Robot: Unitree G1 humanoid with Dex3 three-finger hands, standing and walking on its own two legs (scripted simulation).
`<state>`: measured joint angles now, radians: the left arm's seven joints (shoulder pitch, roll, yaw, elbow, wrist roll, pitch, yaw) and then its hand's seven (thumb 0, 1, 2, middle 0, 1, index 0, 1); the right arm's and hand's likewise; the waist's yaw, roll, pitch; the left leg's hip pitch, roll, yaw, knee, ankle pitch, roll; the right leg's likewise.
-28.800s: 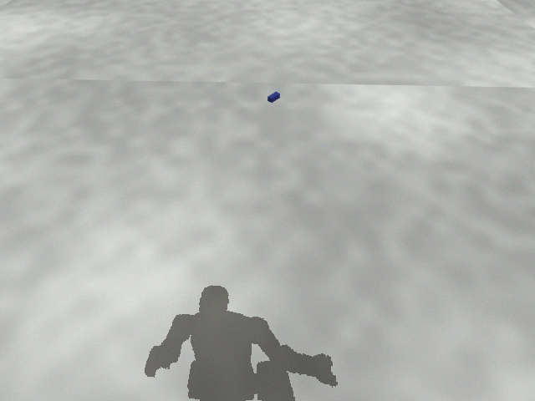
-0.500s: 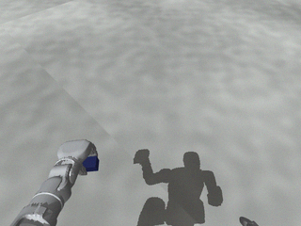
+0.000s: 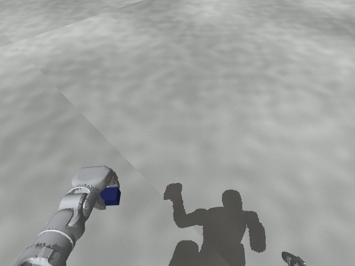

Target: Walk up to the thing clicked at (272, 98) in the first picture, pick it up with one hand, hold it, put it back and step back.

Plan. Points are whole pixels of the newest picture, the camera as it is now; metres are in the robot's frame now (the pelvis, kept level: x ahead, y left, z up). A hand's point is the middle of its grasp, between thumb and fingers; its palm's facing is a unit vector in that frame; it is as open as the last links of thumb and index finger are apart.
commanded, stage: hold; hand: left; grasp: from above
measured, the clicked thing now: (102, 196) +0.32 +0.22 -0.08
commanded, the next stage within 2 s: crouch in 1.22 s
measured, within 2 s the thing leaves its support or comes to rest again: neither
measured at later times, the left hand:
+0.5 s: hand (97, 200) +0.29 +0.21 -0.02, palm faces -0.42 -0.05 -0.91, open 6.5 cm
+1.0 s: hand (98, 197) +0.29 +0.21 -0.02, palm faces -0.43 -0.05 -0.90, open 6.6 cm
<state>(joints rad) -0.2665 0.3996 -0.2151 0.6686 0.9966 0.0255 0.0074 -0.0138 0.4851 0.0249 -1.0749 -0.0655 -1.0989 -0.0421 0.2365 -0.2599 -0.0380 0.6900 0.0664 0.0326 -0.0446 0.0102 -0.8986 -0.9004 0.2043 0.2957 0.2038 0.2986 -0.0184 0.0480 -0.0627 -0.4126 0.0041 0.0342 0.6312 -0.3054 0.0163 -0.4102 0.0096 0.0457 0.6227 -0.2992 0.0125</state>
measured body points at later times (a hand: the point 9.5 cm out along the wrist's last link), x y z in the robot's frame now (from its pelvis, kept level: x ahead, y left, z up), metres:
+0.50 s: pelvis -0.01 -0.01 +0.01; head +0.00 -0.03 +0.46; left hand +0.30 +0.21 +0.03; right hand +0.13 -0.26 -0.11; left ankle +0.01 +0.11 -0.73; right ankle +0.01 -0.13 -0.73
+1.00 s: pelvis +0.00 -0.01 +0.01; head +0.01 -0.03 +0.46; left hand +0.31 +0.21 +0.03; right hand +0.15 -0.26 -0.11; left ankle +0.01 +0.11 -0.73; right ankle +0.01 -0.13 -0.73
